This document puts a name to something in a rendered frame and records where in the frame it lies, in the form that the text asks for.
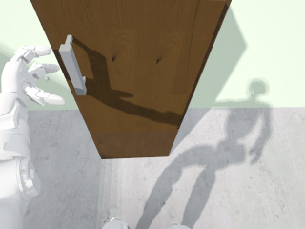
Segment left robot upper arm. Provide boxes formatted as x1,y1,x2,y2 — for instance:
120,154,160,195
0,158,41,229

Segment robot left hand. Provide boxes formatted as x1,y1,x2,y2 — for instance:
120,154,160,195
1,44,65,106

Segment left robot forearm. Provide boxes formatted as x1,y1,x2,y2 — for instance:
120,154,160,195
0,92,31,163

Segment cupboard door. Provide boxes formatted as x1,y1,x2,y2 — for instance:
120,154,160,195
36,0,226,133

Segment handle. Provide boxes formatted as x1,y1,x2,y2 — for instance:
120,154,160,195
59,35,87,95

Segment robot left shin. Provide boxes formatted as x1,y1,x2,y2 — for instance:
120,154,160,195
111,217,121,221

